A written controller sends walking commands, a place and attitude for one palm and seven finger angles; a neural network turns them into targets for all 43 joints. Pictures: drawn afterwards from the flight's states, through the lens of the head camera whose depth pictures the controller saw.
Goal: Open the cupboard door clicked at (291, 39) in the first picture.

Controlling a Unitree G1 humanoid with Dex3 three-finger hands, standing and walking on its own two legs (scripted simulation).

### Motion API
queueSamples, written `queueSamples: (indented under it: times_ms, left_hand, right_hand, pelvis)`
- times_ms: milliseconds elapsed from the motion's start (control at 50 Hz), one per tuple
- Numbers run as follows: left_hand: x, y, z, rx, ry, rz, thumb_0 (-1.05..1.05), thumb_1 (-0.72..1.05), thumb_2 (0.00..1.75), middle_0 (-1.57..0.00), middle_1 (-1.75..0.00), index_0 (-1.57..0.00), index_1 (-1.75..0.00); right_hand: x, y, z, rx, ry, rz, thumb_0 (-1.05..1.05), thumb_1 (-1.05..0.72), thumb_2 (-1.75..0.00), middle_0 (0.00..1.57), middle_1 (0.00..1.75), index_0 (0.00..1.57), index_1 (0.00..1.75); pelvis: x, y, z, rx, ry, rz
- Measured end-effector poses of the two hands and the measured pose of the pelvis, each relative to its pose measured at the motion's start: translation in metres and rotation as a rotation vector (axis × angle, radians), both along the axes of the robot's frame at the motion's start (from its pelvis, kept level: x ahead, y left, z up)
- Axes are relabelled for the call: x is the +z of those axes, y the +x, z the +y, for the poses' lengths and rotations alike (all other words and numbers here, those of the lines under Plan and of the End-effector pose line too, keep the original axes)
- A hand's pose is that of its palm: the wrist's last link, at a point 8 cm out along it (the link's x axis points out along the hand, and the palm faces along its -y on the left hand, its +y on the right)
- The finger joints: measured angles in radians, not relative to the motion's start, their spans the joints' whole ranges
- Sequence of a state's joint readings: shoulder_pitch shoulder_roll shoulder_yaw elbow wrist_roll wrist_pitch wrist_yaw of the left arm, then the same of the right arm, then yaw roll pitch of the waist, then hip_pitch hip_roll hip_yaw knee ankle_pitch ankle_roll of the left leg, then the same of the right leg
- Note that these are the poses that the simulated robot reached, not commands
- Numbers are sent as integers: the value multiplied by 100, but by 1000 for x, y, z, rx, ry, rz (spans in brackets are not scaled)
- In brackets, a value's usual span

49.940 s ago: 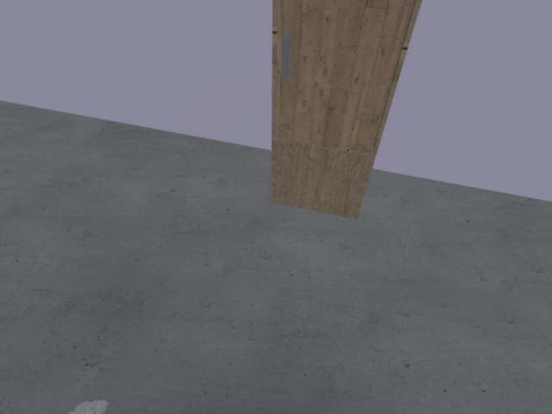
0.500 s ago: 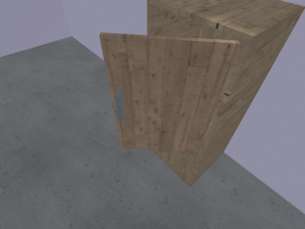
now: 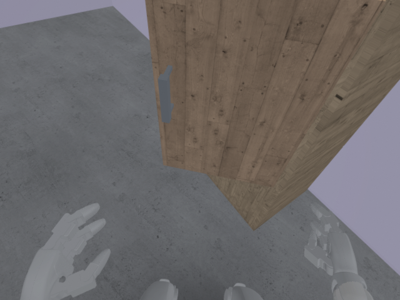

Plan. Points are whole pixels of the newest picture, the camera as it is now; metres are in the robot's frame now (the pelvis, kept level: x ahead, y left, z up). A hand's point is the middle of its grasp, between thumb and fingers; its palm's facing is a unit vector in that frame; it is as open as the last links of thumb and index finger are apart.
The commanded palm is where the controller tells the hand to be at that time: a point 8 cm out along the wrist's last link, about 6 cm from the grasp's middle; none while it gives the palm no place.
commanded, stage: raise the hand with hooked fingers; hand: left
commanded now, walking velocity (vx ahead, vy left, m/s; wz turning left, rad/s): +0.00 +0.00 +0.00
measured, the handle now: (167, 95) +0.54 +0.14 +0.09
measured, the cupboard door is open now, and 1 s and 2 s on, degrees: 43 43 43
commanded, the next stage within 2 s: move the hooked fingers beside the handle in 1.60 s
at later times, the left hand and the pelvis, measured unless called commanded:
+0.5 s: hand (72, 223) +0.22 +0.24 +0.07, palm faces -0.08 -0.99 -0.06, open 12.1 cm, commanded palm +0.20 +0.30 +0.08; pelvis -0.01 +0.02 +0.02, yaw +0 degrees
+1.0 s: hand (46, 182) +0.27 +0.30 +0.10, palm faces -0.06 -1.00 -0.06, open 14.0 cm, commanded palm +0.25 +0.35 +0.11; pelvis +0.00 +0.03 +0.03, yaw +0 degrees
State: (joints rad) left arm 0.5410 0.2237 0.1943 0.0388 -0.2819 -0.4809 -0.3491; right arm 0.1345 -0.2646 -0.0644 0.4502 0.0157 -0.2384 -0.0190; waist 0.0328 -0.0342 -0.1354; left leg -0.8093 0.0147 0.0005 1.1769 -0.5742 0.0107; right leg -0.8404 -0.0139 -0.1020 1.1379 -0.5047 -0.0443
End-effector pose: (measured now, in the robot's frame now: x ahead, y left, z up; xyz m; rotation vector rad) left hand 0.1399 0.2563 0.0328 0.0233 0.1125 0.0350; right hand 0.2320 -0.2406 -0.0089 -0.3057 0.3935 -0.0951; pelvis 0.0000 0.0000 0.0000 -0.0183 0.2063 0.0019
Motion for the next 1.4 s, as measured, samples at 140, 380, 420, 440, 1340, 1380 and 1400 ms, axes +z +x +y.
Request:
queueSamples:
  times_ms: [140, 380, 420, 440, 1340, 1380, 1400]
  left_hand:
    - [23, 27, 8, -92, 60, -94, 1, 35, 66, -24, -65, -23, -65]
    - [40, 60, 33, -95, 38, -38, 0, 7, 54, -26, -83, -26, -83]
    - [39, 61, 37, -99, 39, -45, 0, 3, 52, -27, -86, -26, -86]
    - [39, 62, 38, -103, 40, -47, 0, 0, 51, -27, -87, -26, -88]
    - [77, 141, 98, -119, 12, -67, -1, -50, 30, -30, -120, -30, -120]
    - [76, 141, 97, -114, 11, -70, -2, -50, 30, -30, -120, -30, -120]
    - [76, 140, 96, -112, 12, -72, -2, -50, 30, -30, -120, -30, -120]
  right_hand:
    - [-49, -21, 33, 46, 80, 157, 1, -90, -90, 20, 30, 20, 30]
    - [-53, -97, 14, -120, 85, 303, 2, -90, -90, 20, 30, 21, 30]
    - [-48, -101, 7, -129, 55, 304, 2, -90, -90, 20, 30, 21, 30]
    - [-45, -102, 4, -133, 41, 302, 2, -90, -90, 20, 30, 21, 30]
    - [-14, -97, 14, -111, -6, 315, 2, -90, -90, 20, 30, 21, 30]
    - [-14, -97, 13, -113, -6, 316, 2, -90, -90, 20, 30, 21, 30]
    - [-14, -97, 13, -112, -6, 316, 2, -90, -90, 20, 30, 21, 30]
  pelvis:
    - [-5, -6, -1, 25, -31, 29]
    - [13, -4, 11, -2, -15, 22]
    - [14, -5, 13, -2, -16, 19]
    - [15, -5, 15, -2, -16, 17]
    - [39, 6, 31, -11, -23, -15]
    - [39, 6, 30, -12, -23, -15]
    - [39, 6, 29, -12, -23, -15]
